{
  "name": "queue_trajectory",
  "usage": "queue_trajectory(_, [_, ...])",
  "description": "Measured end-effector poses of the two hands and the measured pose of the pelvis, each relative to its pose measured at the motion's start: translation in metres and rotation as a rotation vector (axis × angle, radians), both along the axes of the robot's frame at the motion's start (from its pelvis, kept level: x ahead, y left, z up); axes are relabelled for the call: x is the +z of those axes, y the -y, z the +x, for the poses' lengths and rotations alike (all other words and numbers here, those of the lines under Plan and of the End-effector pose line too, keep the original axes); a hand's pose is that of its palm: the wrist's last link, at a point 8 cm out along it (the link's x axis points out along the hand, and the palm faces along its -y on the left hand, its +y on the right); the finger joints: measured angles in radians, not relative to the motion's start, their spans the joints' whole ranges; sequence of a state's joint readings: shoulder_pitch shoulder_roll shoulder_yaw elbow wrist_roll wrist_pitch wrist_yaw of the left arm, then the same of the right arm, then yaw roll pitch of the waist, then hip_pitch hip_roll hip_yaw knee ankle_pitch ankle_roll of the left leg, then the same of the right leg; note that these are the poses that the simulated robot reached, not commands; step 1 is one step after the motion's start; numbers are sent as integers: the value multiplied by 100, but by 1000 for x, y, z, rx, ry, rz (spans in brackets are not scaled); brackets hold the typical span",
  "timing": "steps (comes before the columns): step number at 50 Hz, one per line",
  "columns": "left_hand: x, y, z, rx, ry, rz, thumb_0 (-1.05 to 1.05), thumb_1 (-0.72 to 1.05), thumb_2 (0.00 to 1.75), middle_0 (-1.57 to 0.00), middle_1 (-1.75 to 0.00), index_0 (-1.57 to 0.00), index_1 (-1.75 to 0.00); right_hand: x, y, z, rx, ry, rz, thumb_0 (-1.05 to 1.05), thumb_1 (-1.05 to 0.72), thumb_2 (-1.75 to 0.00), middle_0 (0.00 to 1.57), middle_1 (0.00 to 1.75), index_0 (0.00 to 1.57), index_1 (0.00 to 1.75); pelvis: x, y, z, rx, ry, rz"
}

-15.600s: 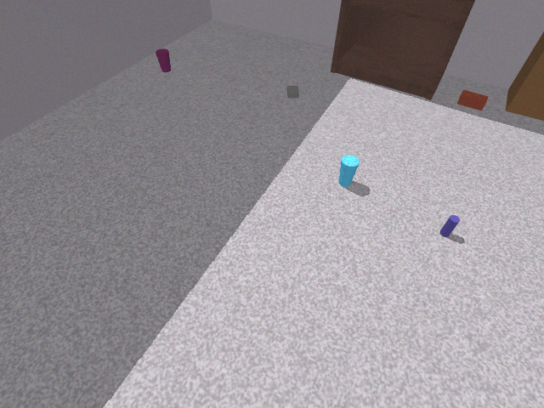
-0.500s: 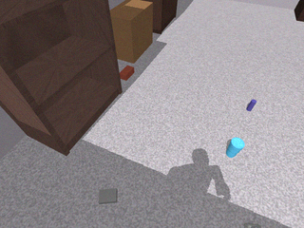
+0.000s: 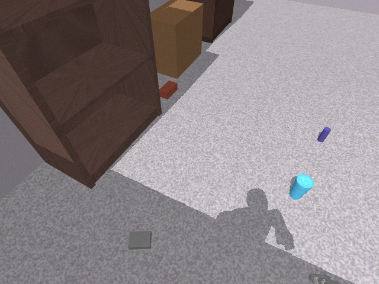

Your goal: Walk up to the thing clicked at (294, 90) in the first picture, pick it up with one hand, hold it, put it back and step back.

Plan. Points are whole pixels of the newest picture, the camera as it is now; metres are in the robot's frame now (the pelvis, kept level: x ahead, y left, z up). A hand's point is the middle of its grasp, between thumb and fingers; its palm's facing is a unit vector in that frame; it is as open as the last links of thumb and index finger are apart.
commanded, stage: walk up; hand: left
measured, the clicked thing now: (140, 240) +0.45 +0.25 -0.75
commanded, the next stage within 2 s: stand in 0.86 s
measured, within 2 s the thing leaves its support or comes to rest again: neither
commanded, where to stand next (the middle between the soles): +0.06 +0.02 m, yaw -1 degrees
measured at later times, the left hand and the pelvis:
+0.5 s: hand out of the picture +0.08 +0.29 -0.15, palm faces +0.00 -0.92 -0.39, open 7.4 cm; pelvis +0.01 +0.02 +0.00, yaw +1 degrees
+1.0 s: hand out of the picture +0.07 +0.26 -0.14, palm faces -0.02 -0.93 -0.37, open 7.4 cm; pelvis +0.00 +0.01 +0.01, yaw +0 degrees
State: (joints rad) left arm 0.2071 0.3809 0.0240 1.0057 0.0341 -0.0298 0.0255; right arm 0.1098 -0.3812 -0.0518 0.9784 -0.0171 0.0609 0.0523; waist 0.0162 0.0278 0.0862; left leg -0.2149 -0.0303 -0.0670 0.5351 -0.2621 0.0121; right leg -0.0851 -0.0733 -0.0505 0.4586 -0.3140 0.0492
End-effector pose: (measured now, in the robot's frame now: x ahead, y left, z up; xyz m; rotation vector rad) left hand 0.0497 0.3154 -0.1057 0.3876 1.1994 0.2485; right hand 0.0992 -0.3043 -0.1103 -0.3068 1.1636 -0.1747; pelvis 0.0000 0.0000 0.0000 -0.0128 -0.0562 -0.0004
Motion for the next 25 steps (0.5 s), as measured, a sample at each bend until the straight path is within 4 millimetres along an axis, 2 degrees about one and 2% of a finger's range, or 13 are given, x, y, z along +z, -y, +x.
queue_trajectory(5, [-5, -11, 3, 11, -8, -2, 1, 90, 90, -21, -30, -20, -30, 0, -8, -9, -2, -14, -6, 1, -90, -90, 20, 30, 20, 30, -2, -7, 0, -3, 0, 16])
queue_trajectory(10, [-1, -5, 11, 3, 6, -2, 1, 90, 90, -21, -30, -20, -30, -2, -12, -17, 2, -34, 9, 1, -90, -90, 20, 30, 20, 30, 2, -2, -2, 3, -9, 18])
queue_trajectory(14, [3, 1, 7, -9, 14, -3, 0, 90, 90, -21, -30, -20, -30, -8, -12, -14, -7, -40, 20, 1, -90, -90, 20, 30, 20, 30, 2, -3, -1, 11, -5, 1])
queue_trajectory(19, [1, -7, 10, -1, 20, -8, 0, 90, 90, -21, -30, -20, -30, -12, -19, -10, 5, -37, 11, 1, -90, -90, 20, 30, 20, 30, -2, -14, 2, 32, -1, 4])
queue_trajectory(25, [-3, -14, 21, 9, 29, -33, 1, 90, 90, -21, -30, -20, -30, -4, -32, -6, 14, -31, 11, 1, -90, -90, 20, 30, 20, 30, 2, -20, 5, 16, -4, 14])
